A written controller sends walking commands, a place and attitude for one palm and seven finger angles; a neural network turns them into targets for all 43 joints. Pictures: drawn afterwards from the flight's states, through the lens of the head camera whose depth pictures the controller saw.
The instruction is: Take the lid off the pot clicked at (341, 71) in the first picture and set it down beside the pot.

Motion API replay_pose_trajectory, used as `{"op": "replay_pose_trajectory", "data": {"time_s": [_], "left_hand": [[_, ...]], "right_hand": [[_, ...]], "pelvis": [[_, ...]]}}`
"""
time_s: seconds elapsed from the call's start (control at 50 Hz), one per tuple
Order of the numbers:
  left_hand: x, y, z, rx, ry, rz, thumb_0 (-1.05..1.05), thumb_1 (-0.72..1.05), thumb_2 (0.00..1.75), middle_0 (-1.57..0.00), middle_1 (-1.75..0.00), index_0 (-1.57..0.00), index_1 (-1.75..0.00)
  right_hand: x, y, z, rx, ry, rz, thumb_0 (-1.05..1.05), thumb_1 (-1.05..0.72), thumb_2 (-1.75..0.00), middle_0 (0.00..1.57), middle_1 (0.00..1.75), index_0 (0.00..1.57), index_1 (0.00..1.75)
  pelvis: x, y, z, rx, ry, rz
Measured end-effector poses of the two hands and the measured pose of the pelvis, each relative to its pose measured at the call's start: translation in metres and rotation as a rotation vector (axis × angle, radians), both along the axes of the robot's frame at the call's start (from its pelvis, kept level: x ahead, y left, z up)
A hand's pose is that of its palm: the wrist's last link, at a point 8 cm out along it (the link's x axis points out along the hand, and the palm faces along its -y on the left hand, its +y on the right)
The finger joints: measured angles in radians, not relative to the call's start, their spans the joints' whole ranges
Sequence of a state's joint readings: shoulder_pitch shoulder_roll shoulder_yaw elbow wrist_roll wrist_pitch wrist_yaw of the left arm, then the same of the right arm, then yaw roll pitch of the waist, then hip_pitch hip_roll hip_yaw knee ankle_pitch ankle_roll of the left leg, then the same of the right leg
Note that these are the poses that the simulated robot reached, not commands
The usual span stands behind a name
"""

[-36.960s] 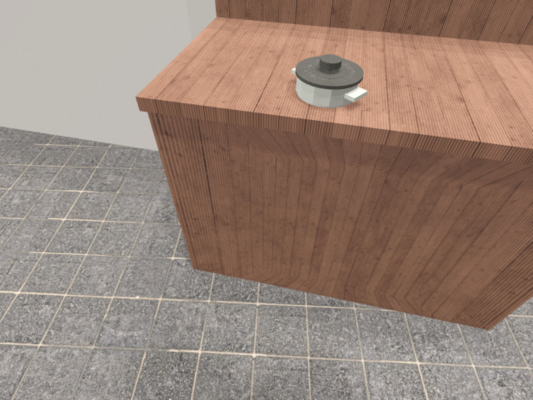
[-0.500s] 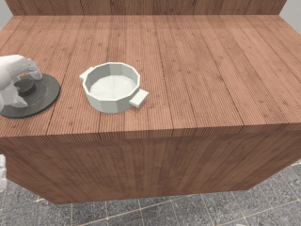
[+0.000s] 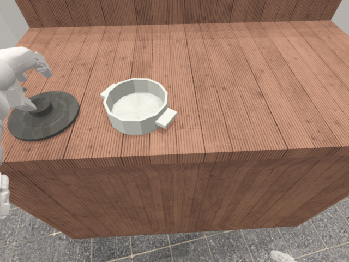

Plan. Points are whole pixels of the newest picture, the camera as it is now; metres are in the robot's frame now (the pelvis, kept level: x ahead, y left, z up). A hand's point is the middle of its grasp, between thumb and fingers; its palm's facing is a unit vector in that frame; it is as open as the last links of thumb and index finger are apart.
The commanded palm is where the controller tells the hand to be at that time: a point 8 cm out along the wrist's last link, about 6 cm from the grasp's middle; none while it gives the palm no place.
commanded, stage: raise the empty hand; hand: left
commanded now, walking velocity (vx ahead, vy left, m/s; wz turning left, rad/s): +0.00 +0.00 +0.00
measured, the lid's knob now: (40, 107) +0.45 +0.33 +0.11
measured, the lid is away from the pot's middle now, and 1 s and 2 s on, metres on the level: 0.23 0.23 0.23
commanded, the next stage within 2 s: draw the hand back to the body in 0.60 s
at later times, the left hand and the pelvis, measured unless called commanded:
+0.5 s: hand (7, 63) +0.44 +0.32 +0.24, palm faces -0.21 -0.08 -0.97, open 11.0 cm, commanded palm +0.42 +0.32 +0.31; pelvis +0.01 -0.01 +0.00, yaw +0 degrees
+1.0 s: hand (3, 76) +0.41 +0.32 +0.23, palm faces -0.19 -0.06 -0.98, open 11.0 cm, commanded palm +0.38 +0.32 +0.31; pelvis +0.01 -0.02 +0.00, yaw +0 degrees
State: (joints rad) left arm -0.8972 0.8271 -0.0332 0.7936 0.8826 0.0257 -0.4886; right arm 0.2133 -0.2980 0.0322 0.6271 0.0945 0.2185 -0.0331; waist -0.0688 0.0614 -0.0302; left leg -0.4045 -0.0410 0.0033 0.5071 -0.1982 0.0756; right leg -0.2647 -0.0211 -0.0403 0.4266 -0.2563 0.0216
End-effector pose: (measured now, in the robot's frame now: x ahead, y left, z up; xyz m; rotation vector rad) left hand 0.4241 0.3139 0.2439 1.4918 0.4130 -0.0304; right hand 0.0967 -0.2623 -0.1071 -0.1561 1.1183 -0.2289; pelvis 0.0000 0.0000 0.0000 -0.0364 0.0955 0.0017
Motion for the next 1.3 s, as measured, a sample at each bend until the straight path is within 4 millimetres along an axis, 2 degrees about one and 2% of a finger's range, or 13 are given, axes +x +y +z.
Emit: {"op": "replay_pose_trajectory", "data": {"time_s": [0.12, 0.2, 0.44, 0.56, 0.74, 0.84, 0.94, 1.2, 1.24, 1.3], "left_hand": [[-0.003, -0.002, 0.016, 0.025, -0.023, 0.010, 0.00, -0.16, 0.97, -0.56, -0.49, -0.55, -0.50], [-0.004, 0.004, 0.023, 0.007, -0.023, 0.051, 0.00, -0.16, 0.97, -0.56, -0.49, -0.55, -0.50], [0.006, 0.008, 0.045, 0.020, -0.036, 0.104, 0.00, -0.16, 0.97, -0.56, -0.49, -0.55, -0.50], [0.011, 0.000, 0.060, 0.033, -0.076, 0.091, 0.00, -0.16, 0.97, -0.56, -0.49, -0.55, -0.50], [0.010, 0.004, 0.050, 0.017, -0.032, 0.124, 0.00, -0.16, 0.97, -0.56, -0.49, -0.55, -0.50], [0.001, 0.007, 0.053, 0.022, -0.070, 0.107, 0.00, -0.16, 0.97, -0.56, -0.49, -0.55, -0.50], [-0.013, 0.004, 0.046, 0.042, -0.062, 0.089, 0.00, -0.16, 0.97, -0.56, -0.49, -0.55, -0.50], [-0.056, -0.004, 0.046, 0.052, -0.102, 0.042, 0.00, -0.16, 0.97, -0.56, -0.49, -0.55, -0.50], [-0.062, -0.011, 0.049, -0.251, -0.279, -0.046, 0.00, -0.17, 0.97, -0.56, -0.49, -0.55, -0.50], [-0.071, -0.027, 0.051, -0.612, -0.575, -0.145, 0.00, -0.17, 0.97, -0.56, -0.49, -0.55, -0.50]], "right_hand": [[0.006, -0.002, 0.003, -0.008, -0.017, 0.021, 0.00, -0.90, -0.90, 0.20, 0.30, 0.20, 0.30], [0.006, -0.006, 0.004, -0.012, -0.018, 0.020, 0.00, -0.90, -0.90, 0.20, 0.30, 0.20, 0.30], [-0.007, -0.018, 0.002, -0.033, 0.027, -0.003, 0.00, -0.90, -0.90, 0.20, 0.30, 0.20, 0.30], [-0.011, -0.021, -0.001, -0.019, 0.039, -0.014, 0.00, -0.90, -0.90, 0.20, 0.30, 0.20, 0.30], [-0.003, -0.021, -0.002, 0.003, 0.029, -0.017, 0.00, -0.90, -0.90, 0.20, 0.30, 0.20, 0.30], [0.008, -0.022, 0.001, 0.001, -0.004, -0.006, 0.00, -0.90, -0.90, 0.20, 0.30, 0.20, 0.30], [0.024, -0.019, 0.004, 0.010, -0.038, 0.024, 0.00, -0.90, -0.90, 0.20, 0.30, 0.20, 0.30], [0.064, 0.005, 0.012, 0.040, -0.154, 0.126, 0.00, -0.90, -0.90, 0.20, 0.30, 0.20, 0.30], [0.066, 0.011, 0.015, 0.043, -0.197, 0.147, 0.00, -0.90, -0.90, 0.20, 0.30, 0.20, 0.30], [0.066, 0.020, 0.021, 0.045, -0.246, 0.181, 0.00, -0.90, -0.90, 0.20, 0.30, 0.20, 0.30]], "pelvis": [[-0.001, -0.003, 0.001, 0.002, -0.005, 0.008], [-0.001, -0.006, 0.001, 0.004, -0.007, 0.006], [0.003, -0.013, 0.003, 0.008, -0.002, 0.005], [0.008, -0.014, 0.003, 0.010, 0.002, -0.002], [0.012, -0.017, 0.003, 0.014, 0.001, -0.013], [0.013, -0.017, 0.003, 0.014, 0.000, -0.011], [0.011, -0.016, 0.003, 0.013, -0.010, -0.004], [-0.002, -0.014, 0.003, 0.012, -0.042, 0.021], [-0.004, -0.015, 0.003, 0.014, -0.064, 0.015], [-0.004, -0.019, 0.005, 0.022, -0.096, 0.001]]}}
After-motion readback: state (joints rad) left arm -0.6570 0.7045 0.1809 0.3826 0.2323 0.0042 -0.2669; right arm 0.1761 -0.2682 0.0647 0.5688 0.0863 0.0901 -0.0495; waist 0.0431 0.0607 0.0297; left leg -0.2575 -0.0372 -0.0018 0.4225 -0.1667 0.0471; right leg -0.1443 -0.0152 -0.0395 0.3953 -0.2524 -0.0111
